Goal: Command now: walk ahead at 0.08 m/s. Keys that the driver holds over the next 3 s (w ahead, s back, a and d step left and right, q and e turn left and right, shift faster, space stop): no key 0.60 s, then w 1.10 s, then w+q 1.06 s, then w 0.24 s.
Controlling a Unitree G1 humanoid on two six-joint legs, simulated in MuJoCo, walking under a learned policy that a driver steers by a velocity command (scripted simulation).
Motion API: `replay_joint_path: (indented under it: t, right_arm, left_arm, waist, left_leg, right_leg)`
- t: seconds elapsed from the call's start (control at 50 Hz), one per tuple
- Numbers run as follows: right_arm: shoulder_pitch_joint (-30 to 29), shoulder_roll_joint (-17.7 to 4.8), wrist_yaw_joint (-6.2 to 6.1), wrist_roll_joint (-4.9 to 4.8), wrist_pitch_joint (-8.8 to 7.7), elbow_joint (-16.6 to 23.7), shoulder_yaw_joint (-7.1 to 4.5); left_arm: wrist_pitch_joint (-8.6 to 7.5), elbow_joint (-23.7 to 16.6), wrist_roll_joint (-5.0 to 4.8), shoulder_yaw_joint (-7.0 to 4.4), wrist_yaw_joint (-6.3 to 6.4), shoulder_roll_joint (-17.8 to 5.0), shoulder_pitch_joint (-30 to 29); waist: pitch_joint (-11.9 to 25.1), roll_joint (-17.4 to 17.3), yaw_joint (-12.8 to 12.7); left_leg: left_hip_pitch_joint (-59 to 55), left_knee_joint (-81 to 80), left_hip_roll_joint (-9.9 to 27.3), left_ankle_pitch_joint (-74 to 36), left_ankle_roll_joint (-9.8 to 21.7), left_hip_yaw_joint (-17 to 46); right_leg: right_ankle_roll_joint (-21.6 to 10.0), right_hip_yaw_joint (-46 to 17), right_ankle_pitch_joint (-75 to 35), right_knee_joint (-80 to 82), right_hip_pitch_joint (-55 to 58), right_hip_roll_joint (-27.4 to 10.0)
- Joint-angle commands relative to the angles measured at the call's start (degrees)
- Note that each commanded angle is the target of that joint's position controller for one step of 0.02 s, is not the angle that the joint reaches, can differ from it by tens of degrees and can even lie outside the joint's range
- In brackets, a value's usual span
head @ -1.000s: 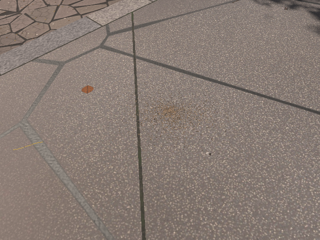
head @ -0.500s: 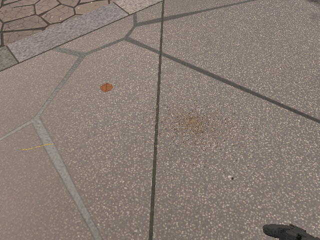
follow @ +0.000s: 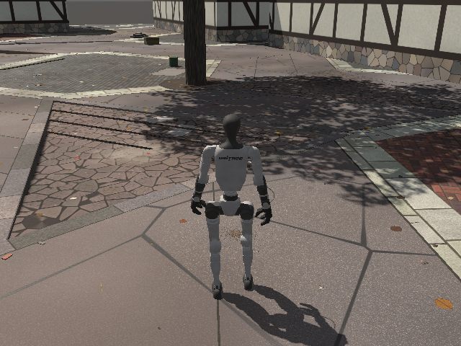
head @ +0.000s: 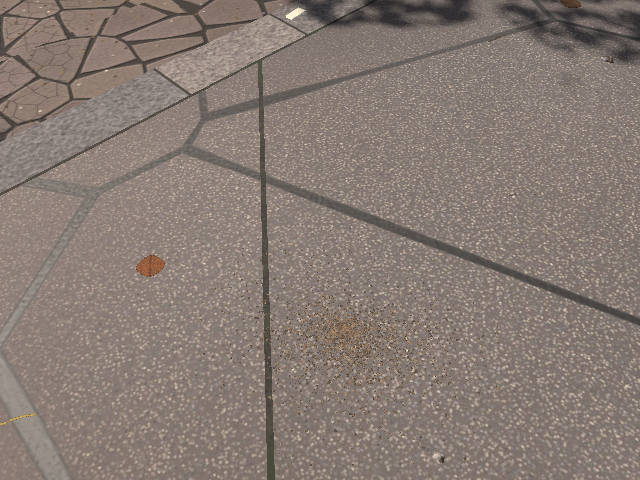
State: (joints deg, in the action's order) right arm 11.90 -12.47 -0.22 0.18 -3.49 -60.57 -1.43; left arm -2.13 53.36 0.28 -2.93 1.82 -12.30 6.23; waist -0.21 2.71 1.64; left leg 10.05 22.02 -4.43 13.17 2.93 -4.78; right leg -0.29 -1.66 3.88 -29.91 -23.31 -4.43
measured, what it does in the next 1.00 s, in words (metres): walks ahead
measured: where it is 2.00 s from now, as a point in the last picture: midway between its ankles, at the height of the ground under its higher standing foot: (342, 419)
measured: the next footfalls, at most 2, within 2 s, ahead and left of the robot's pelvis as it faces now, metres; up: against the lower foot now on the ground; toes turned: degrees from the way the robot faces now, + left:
left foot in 1.38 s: +0.51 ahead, +0.09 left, +0.00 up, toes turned +3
right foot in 1.96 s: +0.83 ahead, -0.15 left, +0.00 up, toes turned +4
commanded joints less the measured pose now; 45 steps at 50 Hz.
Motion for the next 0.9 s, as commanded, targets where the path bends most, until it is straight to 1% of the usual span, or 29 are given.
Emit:
replay_joint_path:
  t: [0.02,0.04,0.06,0.08,0.1,0.12,0.14,0.22,0.32,0.42,0.6,0.62,0.64,0.66,0.68,0.7,0.72,0.74,0.76,0.78,0.8,0.82,0.84,0.86,0.88,0.9]
  right_arm:
    - [6.0,-4.9,-0.38,0.74,-0.35,0.9,-0.67]
    - [9.8,-2.5,-0.66,0.72,-0.11,-0.1,-0.25]
    - [6.9,-3.5,-1.05,0.56,0.52,0.2,-0.26]
    - [4.5,-4.9,-1.33,0.31,1.29,0.6,-0.57]
    - [3.5,-5.6,-1.58,0.15,1.94,0.4,-0.79]
    - [3.5,-5.9,-1.67,0.24,2.43,0.2,-0.86]
    - [3.7,-5.6,-1.65,0.28,2.63,0.0,-0.77]
    - [3.3,-5.4,-1.57,-0.02,2.42,-0.7,-0.79]
    - [3.9,-4.6,-1.73,-0.07,2.90,-2.0,-0.68]
    - [4.8,-4.3,-1.99,0.01,3.11,-2.9,-0.52]
    - [6.6,-3.4,-2.27,0.13,2.76,-3.8,-0.20]
    - [8.1,-3.0,-2.27,0.06,2.78,-4.5,-0.19]
    - [8.6,-3.9,-2.34,-0.39,2.87,-4.6,-0.56]
    - [8.4,-5.2,-2.47,-0.77,2.83,-4.1,-1.02]
    - [9.3,-6.2,-2.57,-1.06,2.51,-3.6,-1.37]
    - [11.4,-7.6,-2.58,-1.39,1.90,-3.6,-1.90]
    - [11.4,-9.7,-2.59,-1.70,1.19,-3.5,-2.67]
    - [10.8,-9.8,-2.54,-1.57,0.40,-3.2,-2.91]
    - [10.8,-8.7,-2.36,-1.29,-0.31,-2.9,-2.81]
    - [10.6,-8.0,-2.01,-1.32,-0.78,-2.6,-2.77]
    - [9.9,-7.8,-1.61,-1.68,-0.94,-2.2,-2.78]
    - [8.3,-7.8,-1.25,-2.05,-0.85,-1.7,-2.80]
    - [7.3,-8.0,-0.92,-2.09,-0.69,-1.2,-2.83]
    - [6.5,-8.4,-0.81,-1.80,-0.73,-0.7,-2.86]
    - [4.2,-6.7,-0.71,-1.60,-1.00,0.6,-2.34]
    - [4.7,-2.1,-1.01,-1.65,-1.93,3.1,-1.30]
  left_arm:
    - [-0.01,-0.7,0.64,-2.44,0.54,-10.7,4.8]
    - [0.31,0.0,0.38,-1.95,0.50,-8.8,3.7]
    - [0.39,0.2,-0.07,-1.54,-0.02,-6.0,2.6]
    - [0.37,0.0,-0.16,-1.34,-0.36,-5.0,1.0]
    - [0.22,-0.2,0.04,-1.31,-0.56,-5.1,0.0]
    - [-0.04,0.0,0.00,-1.40,-0.63,-5.4,0.0]
    - [-0.25,0.5,-0.16,-1.53,-0.60,-5.8,0.4]
    - [-0.30,2.0,-0.43,-1.53,-0.40,-5.5,1.5]
    - [0.42,3.0,-0.53,-1.57,-0.38,-5.2,0.9]
    - [1.15,3.9,-0.50,-1.52,-0.28,-4.7,0.4]
    - [2.04,5.5,-0.45,-1.32,0.03,-4.2,0.0]
    - [2.15,6.3,-0.46,-1.21,0.03,-3.7,1.0]
    - [2.28,6.6,-0.82,-1.42,0.08,-4.1,1.4]
    - [2.19,6.5,-1.04,-1.60,0.12,-4.5,1.2]
    - [1.70,5.9,-1.08,-1.61,0.07,-4.5,-0.3]
    - [0.77,4.9,-1.34,-1.44,-0.21,-3.7,-2.4]
    - [-0.26,4.0,-1.74,-1.24,-0.68,-2.8,-3.9]
    - [-1.16,3.4,-1.81,-1.19,-1.11,-2.7,-4.9]
    - [-1.86,3.1,-1.96,-1.28,-1.48,-3.0,-5.1]
    - [-2.38,3.0,-2.18,-1.27,-1.81,-2.9,-4.7]
    - [-2.78,3.1,-2.47,-1.24,-2.11,-2.8,-3.9]
    - [-3.03,3.9,-2.59,-1.36,-2.30,-2.5,-1.4]
    - [-3.01,6.1,-2.48,-1.88,-2.37,-2.8,3.4]
    - [-2.78,8.6,-2.24,-2.93,-2.35,-4.4,10.2]
    - [-2.83,10.2,-1.96,-4.29,-2.17,-8.4,18.5]
    - [-3.17,11.1,-1.73,-5.12,-2.55,-13.8,25.8]
  waist:
    - [4.8,2.3,1.0]
    - [6.0,8.1,3.0]
    - [4.9,7.0,1.6]
    - [3.2,5.2,1.1]
    - [2.5,3.5,0.9]
    - [2.3,2.4,0.6]
    - [2.8,1.8,0.6]
    - [4.4,-0.7,-0.4]
    - [3.5,-2.3,-0.5]
    - [1.7,-2.7,-0.7]
    - [-0.9,-2.6,-1.1]
    - [0.0,-2.9,-0.9]
    - [-1.4,-4.0,-1.0]
    - [-3.7,-5.6,-0.9]
    - [-6.2,-6.9,0.0]
    - [-8.2,-9.3,1.1]
    - [-10.6,-12.5,1.2]
    - [-12.4,-12.5,1.1]
    - [-12.6,-11.8,0.9]
    - [-12.2,-11.2,0.5]
    - [-11.6,-10.4,-0.3]
    - [-10.5,-9.8,-2.0]
    - [-8.4,-9.3,-4.1]
    - [-5.1,-8.4,-6.7]
    - [-2.2,0.6,-10.1]
    - [3.0,17.0,-11.0]
  left_leg:
    - [8.3,3.2,6.5,-1.8,1.4,4.4]
    - [9.6,3.4,4.6,5.6,-0.3,2.6]
    - [7.1,3.1,4.8,5.2,-1.2,2.2]
    - [6.3,2.9,4.9,4.1,-1.4,2.1]
    - [5.8,2.8,5.2,3.2,-1.4,2.3]
    - [5.4,2.7,5.5,2.2,-1.3,2.5]
    - [4.8,2.6,5.9,1.0,-1.2,2.9]
    - [3.5,3.7,6.6,-4.8,-1.4,3.1]
    - [3.1,4.2,6.8,-5.4,-1.8,3.1]
    - [3.7,3.6,7.0,-3.6,-1.9,3.1]
    - [5.5,1.6,7.2,0.7,-2.0,3.3]
    - [5.2,0.8,7.0,7.0,-1.5,3.1]
    - [6.2,0.0,7.2,15.2,-0.3,3.9]
    - [7.2,-1.5,8.5,23.0,1.5,6.2]
    - [7.2,-4.0,11.2,29.4,3.6,10.1]
    - [5.2,-7.9,15.7,33.8,6.2,16.5]
    - [3.8,-11.6,21.7,34.9,9.0,23.9]
    - [2.9,-12.4,25.1,31.7,10.6,27.3]
    - [0.5,-11.7,25.8,26.5,10.8,27.4]
    - [-1.7,-10.4,25.2,21.8,10.1,25.5]
    - [-1.7,-9.0,23.6,18.5,8.7,22.3]
    - [1.3,-7.1,20.9,15.9,7.1,17.9]
    - [6.1,-4.1,17.8,12.0,5.6,14.0]
    - [10.1,1.7,15.1,2.6,4.4,10.8]
    - [16.1,19.1,10.1,-6.1,1.1,4.1]
    - [29.5,40.4,2.2,10.5,-2.3,0.4]
  right_leg:
    - [-4.3,-5.2,-22.5,3.8,18.5,-5.6]
    - [-8.0,-7.4,-18.6,3.8,18.8,-7.6]
    - [-7.8,-7.7,-9.1,5.3,15.0,-6.2]
    - [-6.3,-6.5,-4.4,5.7,12.3,-4.2]
    - [-5.1,-4.9,-3.9,5.1,11.2,-2.6]
    - [-4.6,-4.0,-5.0,4.5,11.1,-1.8]
    - [-4.4,-3.4,-6.9,3.8,11.6,-1.3]
    - [-4.9,-2.1,-14.5,1.0,14.4,-0.5]
    - [-5.1,-1.4,-13.8,0.4,14.3,0.2]
    - [-4.7,-0.8,-10.1,0.8,13.8,0.9]
    - [-3.7,-0.1,-4.0,2.3,13.7,1.8]
    - [-3.6,0.7,3.2,2.3,14.0,2.7]
    - [-3.6,2.1,14.8,1.1,12.4,4.2]
    - [-3.6,3.3,24.7,-0.5,8.8,5.6]
    - [-3.5,4.0,28.7,-2.7,4.1,6.2]
    - [-3.3,5.3,26.7,-7.3,-0.8,6.7]
    - [-3.4,6.3,21.1,-13.2,-4.9,5.9]
    - [-4.1,4.5,19.5,-16.6,-8.4,3.4]
    - [-4.6,3.5,21.2,-18.3,-11.3,2.0]
    - [-5.0,3.2,23.0,-17.1,-12.2,1.2]
    - [-5.3,4.0,23.0,-12.4,-9.4,1.1]
    - [-5.3,6.2,20.1,-5.9,-1.8,2.5]
    - [-4.8,8.9,15.0,-2.0,8.9,5.3]
    - [-4.7,8.9,11.9,-1.5,18.7,7.0]
    - [-7.7,-3.8,14.1,4.9,26.6,-0.7]
    - [-16.7,-32.4,19.7,17.4,36.1,-15.0]
Over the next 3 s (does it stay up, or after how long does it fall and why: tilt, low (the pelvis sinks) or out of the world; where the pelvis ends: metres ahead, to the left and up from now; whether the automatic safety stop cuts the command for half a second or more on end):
stays up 1.19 0.17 -0.01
